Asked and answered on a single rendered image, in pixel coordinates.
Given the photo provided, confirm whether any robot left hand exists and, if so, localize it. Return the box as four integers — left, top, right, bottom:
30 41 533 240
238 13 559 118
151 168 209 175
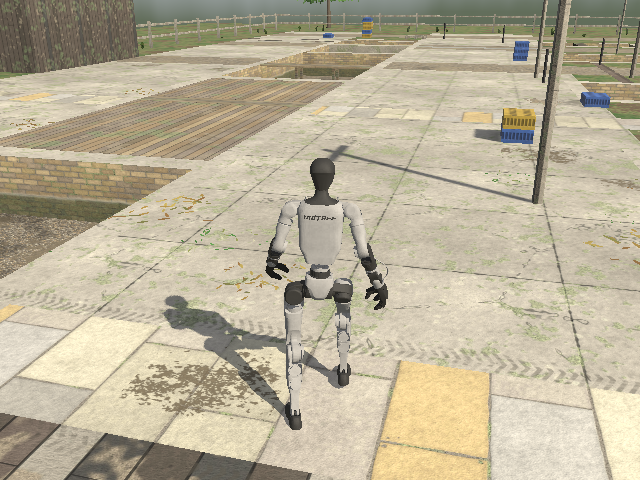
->
265 263 289 280

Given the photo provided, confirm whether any right robot thigh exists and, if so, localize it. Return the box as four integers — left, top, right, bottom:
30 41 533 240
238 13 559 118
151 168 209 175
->
332 278 353 330

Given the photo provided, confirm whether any robot right foot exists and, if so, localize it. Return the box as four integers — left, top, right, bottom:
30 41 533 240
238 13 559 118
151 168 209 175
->
337 363 351 386

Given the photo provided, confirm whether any robot right hand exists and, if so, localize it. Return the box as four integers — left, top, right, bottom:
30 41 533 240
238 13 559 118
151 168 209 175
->
365 283 388 310

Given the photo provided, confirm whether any robot right upper arm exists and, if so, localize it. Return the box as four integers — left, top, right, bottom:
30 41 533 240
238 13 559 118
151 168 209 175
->
342 202 370 259

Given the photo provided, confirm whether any robot right forearm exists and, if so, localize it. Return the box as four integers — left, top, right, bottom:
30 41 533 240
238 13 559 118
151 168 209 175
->
361 243 384 289

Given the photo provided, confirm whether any robot left forearm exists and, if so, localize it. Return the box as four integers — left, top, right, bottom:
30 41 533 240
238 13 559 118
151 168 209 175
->
266 237 282 267

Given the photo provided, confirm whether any robot left upper arm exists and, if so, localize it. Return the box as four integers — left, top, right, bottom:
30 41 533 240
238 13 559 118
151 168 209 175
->
271 200 301 253

